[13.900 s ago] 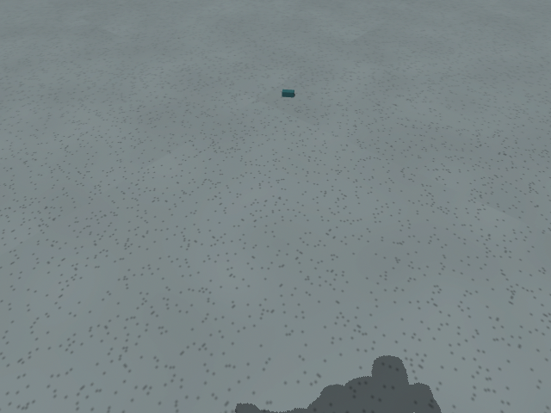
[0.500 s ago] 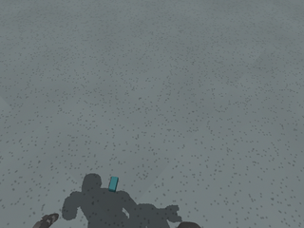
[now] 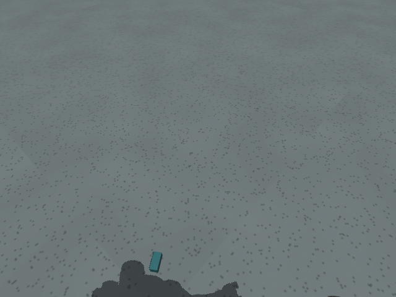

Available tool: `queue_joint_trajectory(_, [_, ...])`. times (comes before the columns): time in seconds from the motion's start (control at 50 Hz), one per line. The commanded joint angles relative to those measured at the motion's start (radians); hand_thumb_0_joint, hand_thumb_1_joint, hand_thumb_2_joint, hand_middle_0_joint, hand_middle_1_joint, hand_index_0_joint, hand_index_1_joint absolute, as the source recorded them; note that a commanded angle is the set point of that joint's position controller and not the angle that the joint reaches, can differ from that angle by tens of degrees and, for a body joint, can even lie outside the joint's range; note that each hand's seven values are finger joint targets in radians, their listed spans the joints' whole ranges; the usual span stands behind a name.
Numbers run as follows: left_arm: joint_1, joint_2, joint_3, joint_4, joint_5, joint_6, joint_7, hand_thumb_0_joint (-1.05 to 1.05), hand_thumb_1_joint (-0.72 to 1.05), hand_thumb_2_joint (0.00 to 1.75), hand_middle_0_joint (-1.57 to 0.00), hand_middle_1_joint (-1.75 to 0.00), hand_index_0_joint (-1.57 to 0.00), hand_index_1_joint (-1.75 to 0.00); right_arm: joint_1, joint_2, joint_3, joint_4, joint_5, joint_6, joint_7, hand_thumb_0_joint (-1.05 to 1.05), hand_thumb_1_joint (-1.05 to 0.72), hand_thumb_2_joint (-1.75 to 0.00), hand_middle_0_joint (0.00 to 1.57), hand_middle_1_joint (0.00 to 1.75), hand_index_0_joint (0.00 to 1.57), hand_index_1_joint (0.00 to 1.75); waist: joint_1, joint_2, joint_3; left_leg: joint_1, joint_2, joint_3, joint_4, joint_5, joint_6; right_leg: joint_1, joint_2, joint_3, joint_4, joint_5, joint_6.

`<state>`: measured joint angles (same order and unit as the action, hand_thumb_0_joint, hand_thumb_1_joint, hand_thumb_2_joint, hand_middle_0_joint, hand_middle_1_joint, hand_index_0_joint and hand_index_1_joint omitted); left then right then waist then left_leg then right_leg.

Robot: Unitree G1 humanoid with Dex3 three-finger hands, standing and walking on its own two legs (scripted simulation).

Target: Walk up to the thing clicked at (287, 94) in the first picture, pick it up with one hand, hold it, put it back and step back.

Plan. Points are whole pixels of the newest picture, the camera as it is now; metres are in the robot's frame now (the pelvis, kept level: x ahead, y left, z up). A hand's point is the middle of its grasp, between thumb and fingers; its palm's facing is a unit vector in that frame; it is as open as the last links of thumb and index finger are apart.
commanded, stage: walk up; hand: left
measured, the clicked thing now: (156, 261) +0.44 +0.24 -0.76
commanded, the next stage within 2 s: none
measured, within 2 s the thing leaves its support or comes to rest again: neither
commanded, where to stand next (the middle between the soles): +0.05 +0.01 m, yaw -1 degrees
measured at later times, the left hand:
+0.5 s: hand out of the picture +0.08 +0.25 -0.16, palm faces +0.00 -0.95 -0.32, open 7.4 cm
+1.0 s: hand out of the picture +0.08 +0.26 -0.16, palm faces +0.02 -0.94 -0.35, open 7.4 cm
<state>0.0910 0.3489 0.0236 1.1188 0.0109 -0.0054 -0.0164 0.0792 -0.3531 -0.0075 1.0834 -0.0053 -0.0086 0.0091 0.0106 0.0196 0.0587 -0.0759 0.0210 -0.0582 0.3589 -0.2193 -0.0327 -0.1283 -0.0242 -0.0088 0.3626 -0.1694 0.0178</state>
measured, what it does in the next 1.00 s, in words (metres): stands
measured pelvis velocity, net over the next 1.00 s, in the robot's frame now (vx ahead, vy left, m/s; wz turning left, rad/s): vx -0.02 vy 0.00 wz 0.00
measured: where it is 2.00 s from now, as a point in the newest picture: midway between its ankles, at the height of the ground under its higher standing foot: outside the picture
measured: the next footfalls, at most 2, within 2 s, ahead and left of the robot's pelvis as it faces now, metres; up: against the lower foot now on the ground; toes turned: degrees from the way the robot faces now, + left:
right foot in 1.66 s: +0.10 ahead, -0.12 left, +0.00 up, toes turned -3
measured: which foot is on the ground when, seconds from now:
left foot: down 0.00-1.00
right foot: down 0.00-1.00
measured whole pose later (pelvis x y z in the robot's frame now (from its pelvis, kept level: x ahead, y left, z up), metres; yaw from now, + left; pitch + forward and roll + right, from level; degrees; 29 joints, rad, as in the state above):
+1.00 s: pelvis -0.02 +0.00 -0.01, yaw +0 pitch -3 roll +0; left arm 0.05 0.36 0.05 1.08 0.00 0.02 -0.01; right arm 0.07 -0.37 -0.02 1.07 0.00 0.01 0.00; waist 0.00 0.00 0.13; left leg -0.17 0.02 -0.06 0.44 -0.23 -0.03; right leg -0.22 -0.03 -0.01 0.44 -0.18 0.01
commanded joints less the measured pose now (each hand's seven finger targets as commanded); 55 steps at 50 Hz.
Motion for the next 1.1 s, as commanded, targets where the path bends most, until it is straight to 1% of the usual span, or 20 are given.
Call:
queue_joint_trajectory(0.0, [-0.071,0.222,0.048,-0.065,-0.001,-0.027,0.012,0.00,0.90,0.90,-0.20,-0.30,-0.20,-0.30,-0.027,-0.210,-0.044,-0.047,0.001,-0.013,-0.008,0.00,-0.90,-0.90,0.20,0.30,0.20,0.30,-0.012,-0.042,-0.061,-0.050,0.076,-0.055,-0.078,0.041,0.052,0.021,-0.104,0.107,-0.101,0.014,-0.043])
queue_joint_trajectory(0.08, [-0.053,0.219,0.051,-0.059,0.001,-0.028,0.012,0.00,0.90,0.90,-0.20,-0.30,-0.20,-0.30,-0.027,-0.203,-0.043,-0.046,0.001,-0.013,-0.008,0.00,-0.90,-0.90,0.20,0.30,0.20,0.30,-0.006,-0.045,-0.063,-0.044,0.076,-0.053,-0.068,0.055,0.054,0.010,-0.101,0.108,-0.112,-0.004,-0.044])
queue_joint_trajectory(0.18, [-0.054,0.222,0.053,-0.058,0.001,-0.025,0.013,0.00,0.90,0.90,-0.20,-0.30,-0.20,-0.30,-0.012,-0.206,-0.043,-0.035,-0.003,-0.013,-0.008,0.00,-0.90,-0.90,0.20,0.30,0.20,0.30,-0.006,-0.031,-0.034,-0.078,0.075,-0.059,-0.077,0.017,0.052,-0.006,-0.098,0.113,-0.119,-0.055,-0.044])
queue_joint_trajectory(0.2, [-0.061,0.220,0.053,-0.059,0.001,-0.025,0.012,0.00,0.90,0.90,-0.20,-0.30,-0.20,-0.30,-0.007,-0.207,-0.043,-0.031,-0.005,-0.014,-0.009,0.00,-0.90,-0.90,0.20,0.30,0.20,0.30,-0.008,-0.023,-0.036,-0.091,0.076,-0.065,-0.083,0.008,0.053,0.007,-0.097,0.109,-0.115,-0.050,-0.043])
queue_joint_trajectory(0.26, [-0.037,0.213,0.053,-0.052,-0.001,-0.024,0.013,0.00,0.90,0.90,-0.20,-0.30,-0.20,-0.30,-0.008,-0.213,-0.044,-0.031,-0.003,-0.018,-0.010,0.00,-0.90,-0.90,0.20,0.30,0.20,0.30,0.000,-0.001,-0.063,-0.082,0.087,-0.071,-0.085,0.058,0.057,0.031,-0.088,0.094,-0.090,0.006,-0.043])
queue_joint_trajectory(0.42, [-0.048,0.210,0.049,-0.054,-0.007,-0.020,0.015,0.00,0.90,0.90,-0.20,-0.30,-0.20,-0.30,0.009,-0.212,-0.039,-0.029,0.002,-0.022,-0.017,0.00,-0.90,-0.90,0.20,0.30,0.20,0.30,-0.005,-0.004,-0.087,-0.081,0.089,-0.064,-0.073,0.161,0.054,0.071,-0.092,0.083,-0.055,0.149,-0.040])
queue_joint_trajectory(0.48, [-0.040,0.207,0.048,-0.051,-0.008,-0.019,0.016,0.00,0.90,0.90,-0.20,-0.30,-0.20,-0.30,0.009,-0.214,-0.041,-0.030,0.003,-0.021,-0.018,0.00,-0.90,-0.90,0.20,0.30,0.20,0.30,-0.004,0.000,-0.090,-0.067,0.092,-0.063,-0.070,0.188,0.055,0.069,-0.090,0.075,-0.045,0.155,-0.041])
queue_joint_trajectory(0.7, [-0.059,0.208,0.046,-0.056,-0.005,-0.018,0.016,0.00,0.90,0.90,-0.20,-0.30,-0.20,-0.30,0.009,-0.213,-0.041,-0.033,0.001,-0.018,-0.017,0.00,-0.90,-0.90,0.20,0.30,0.20,0.30,-0.010,-0.020,-0.075,-0.072,0.091,-0.058,-0.076,0.158,0.054,0.056,-0.092,0.082,-0.056,0.131,-0.038])
queue_joint_trajectory(0.84, [-0.055,0.211,0.045,-0.058,-0.005,-0.019,0.015,0.00,0.90,0.90,-0.20,-0.30,-0.20,-0.30,-0.003,-0.212,-0.040,-0.039,-0.001,-0.018,-0.015,0.00,-0.90,-0.90,0.20,0.30,0.20,0.30,-0.005,-0.015,-0.074,-0.062,0.088,-0.054,-0.081,0.145,0.054,0.044,-0.091,0.086,-0.060,0.117,-0.037])
queue_joint_trajectory(0.86, [-0.055,0.260,0.073,-0.068,-0.015,-0.002,0.024,0.00,0.90,0.90,-0.20,-0.30,-0.20,-0.30,-0.026,-0.256,-0.055,-0.041,0.003,-0.002,-0.017,0.00,-0.90,-0.90,0.20,0.30,0.20,0.30,0.004,-0.024,0.016,-0.113,0.083,-0.061,0.019,0.371,0.061,-0.016,-0.097,0.088,0.024,0.342,-0.043])
queue_joint_trajectory(0.88, [-0.045,0.262,0.077,-0.082,-0.021,0.003,0.028,0.00,0.90,0.90,-0.20,-0.30,-0.20,-0.30,-0.001,-0.240,-0.054,-0.053,0.012,0.002,-0.020,0.00,-0.90,-0.90,0.20,0.30,0.20,0.30,0.001,-0.028,-0.029,-0.108,0.082,-0.045,0.059,0.448,0.059,0.013,-0.102,0.077,0.058,0.419,-0.052])
queue_joint_trajectory(0.92, [-0.032,0.256,0.078,-0.099,-0.022,0.009,0.031,0.00,0.90,0.90,-0.20,-0.30,-0.20,-0.30,0.006,-0.240,-0.061,-0.064,0.016,0.007,-0.022,0.00,-0.90,-0.90,0.20,0.30,0.20,0.30,-0.001,-0.033,-0.099,-0.076,0.076,-0.031,0.098,0.469,0.068,0.028,-0.108,0.069,0.084,0.455,-0.072])
queue_joint_trajectory(0.94, [-0.034,0.258,0.081,-0.111,-0.021,0.014,0.031,0.00,0.90,0.90,-0.20,-0.30,-0.20,-0.30,0.003,-0.246,-0.068,-0.076,0.017,0.011,-0.022,0.00,-0.90,-0.90,0.20,0.30,0.20,0.30,-0.004,-0.037,-0.136,-0.067,0.069,-0.027,0.132,0.456,0.075,0.027,-0.113,0.070,0.097,0.455,-0.085])
queue_joint_trajectory(0.96, [-0.043,0.257,0.083,-0.121,-0.021,0.020,0.030,0.00,0.90,0.90,-0.20,-0.30,-0.20,-0.30,0.004,-0.239,-0.070,-0.083,0.017,0.017,-0.023,0.00,-0.90,-0.90,0.20,0.30,0.20,0.30,-0.004,-0.045,-0.153,-0.076,0.053,-0.024,0.166,0.405,0.074,0.022,-0.126,0.080,0.097,0.440,-0.096])
queue_joint_trajectory(0.98, [-0.047,0.263,0.085,-0.134,-0.018,0.026,0.030,0.00,0.90,0.90,-0.20,-0.30,-0.20,-0.30,0.003,-0.237,-0.073,-0.095,0.016,0.023,-0.024,0.00,-0.90,-0.90,0.20,0.30,0.20,0.30,-0.004,-0.067,-0.166,-0.074,0.032,-0.007,0.219,0.336,0.072,-0.003,-0.153,0.107,0.081,0.409,-0.120])
queue_joint_trajectory(1.0, [-0.065,0.279,0.089,-0.148,-0.015,0.031,0.030,0.00,0.90,0.90,-0.20,-0.30,-0.20,-0.30,0.017,-0.230,-0.075,-0.097,0.015,0.032,-0.025,0.00,-0.90,-0.90,0.20,0.30,0.20,0.30,-0.008,-0.105,-0.164,-0.093,-0.006,0.016,0.297,0.228,0.063,-0.030,-0.199,0.158,0.054,0.387,-0.154])
queue_joint_trajectory(1.02, [-0.093,0.293,0.091,-0.172,-0.008,0.033,0.030,0.00,0.90,0.90,-0.20,-0.30,-0.20,-0.30,0.036,-0.226,-0.077,-0.104,0.009,0.041,-0.023,0.00,-0.90,-0.90,0.20,0.30,0.20,0.30,-0.014,-0.169,-0.153,-0.103,-0.049,0.049,0.414,-0.004,0.055,-0.089,-0.268,0.223,0.017,0.357,-0.200])
queue_joint_trajectory(1.04, [-0.129,0.301,0.092,-0.195,0.003,0.034,0.033,0.00,0.90,0.90,-0.20,-0.30,-0.20,-0.30,0.070,-0.218,-0.081,-0.106,0.003,0.053,-0.021,0.00,-0.90,-0.90,0.20,0.30,0.20,0.30,-0.025,-0.221,-0.134,-0.130,-0.069,0.050,0.518,-0.270,0.058,-0.136,-0.330,0.271,-0.005,0.324,-0.249])
queue_joint_trajectory(1.06, [-0.133,0.301,0.095,-0.211,0.015,0.036,0.033,0.00,0.90,0.90,-0.20,-0.30,-0.20,-0.30,0.106,-0.215,-0.083,-0.108,-0.003,0.059,-0.017,0.00,-0.90,-0.90,0.20,0.30,0.20,0.30,-0.025,-0.228,-0.117,-0.136,-0.055,0.020,0.564,-0.359,0.063,-0.188,-0.356,0.292,-0.007,0.281,-0.274])
queue_joint_trajectory(1.08, [-0.150,0.306,0.097,-0.222,0.019,0.037,0.033,0.00,0.90,0.90,-0.20,-0.30,-0.20,-0.30,0.142,-0.218,-0.089,-0.112,-0.006,0.061,-0.011,0.00,-0.90,-0.90,0.20,0.30,0.20,0.30,-0.041,-0.226,-0.104,-0.118,-0.027,-0.014,0.560,-0.375,0.073,-0.245,-0.360,0.282,0.000,0.213,-0.269])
